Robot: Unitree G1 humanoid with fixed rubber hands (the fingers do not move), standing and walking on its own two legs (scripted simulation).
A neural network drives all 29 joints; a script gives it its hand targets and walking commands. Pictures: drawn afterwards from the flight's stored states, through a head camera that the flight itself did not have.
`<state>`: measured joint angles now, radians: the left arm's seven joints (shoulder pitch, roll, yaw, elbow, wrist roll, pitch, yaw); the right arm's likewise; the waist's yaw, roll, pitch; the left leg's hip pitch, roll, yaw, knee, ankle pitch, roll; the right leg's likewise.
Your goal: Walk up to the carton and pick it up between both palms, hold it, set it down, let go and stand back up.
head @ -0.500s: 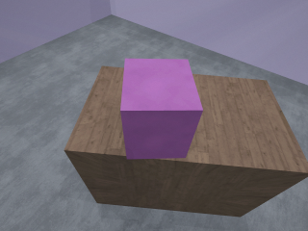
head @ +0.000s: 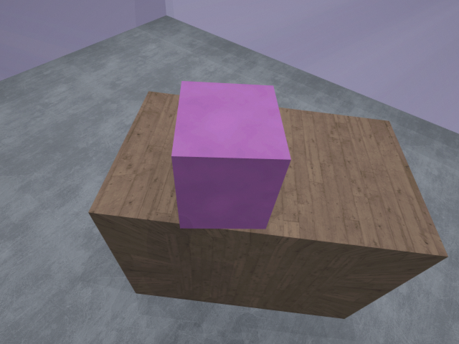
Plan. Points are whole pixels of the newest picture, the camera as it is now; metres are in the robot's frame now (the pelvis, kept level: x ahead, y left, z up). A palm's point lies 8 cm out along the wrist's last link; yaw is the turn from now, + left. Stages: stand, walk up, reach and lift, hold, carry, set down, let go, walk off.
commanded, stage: walk up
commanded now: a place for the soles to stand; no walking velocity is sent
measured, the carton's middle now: (225, 158) +0.52 -0.02 -0.01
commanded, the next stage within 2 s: reach and lift in 1.36 s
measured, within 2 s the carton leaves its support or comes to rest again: neither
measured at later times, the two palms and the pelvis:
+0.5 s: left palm out of the picture +0.02 +0.19 -0.13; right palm out of the picture +0.06 -0.31 -0.14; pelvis +0.01 -0.06 +0.00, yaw +4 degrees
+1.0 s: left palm out of the picture +0.03 +0.21 -0.13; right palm out of the picture +0.04 -0.30 -0.13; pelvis +0.03 -0.05 +0.00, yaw +2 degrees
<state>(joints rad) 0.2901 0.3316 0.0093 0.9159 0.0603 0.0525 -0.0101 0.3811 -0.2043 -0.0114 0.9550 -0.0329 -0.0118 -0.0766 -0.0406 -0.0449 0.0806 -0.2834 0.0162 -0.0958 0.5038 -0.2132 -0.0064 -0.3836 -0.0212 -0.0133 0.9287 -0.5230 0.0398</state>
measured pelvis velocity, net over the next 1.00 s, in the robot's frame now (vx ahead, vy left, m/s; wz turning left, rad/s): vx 0.03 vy -0.05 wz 0.03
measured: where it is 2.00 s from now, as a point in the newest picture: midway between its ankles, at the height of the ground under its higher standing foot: outside the picture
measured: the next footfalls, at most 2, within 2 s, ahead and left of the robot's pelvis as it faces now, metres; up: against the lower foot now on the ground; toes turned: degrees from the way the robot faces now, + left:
right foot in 0.14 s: +0.08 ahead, -0.19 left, +0.00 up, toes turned +0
left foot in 0.42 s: +0.04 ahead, +0.07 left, +0.00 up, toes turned +5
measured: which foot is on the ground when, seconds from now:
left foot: down 0.00-0.14, up 0.16-0.40, down 0.42-1.00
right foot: up 0.00-0.12, down 0.14-1.00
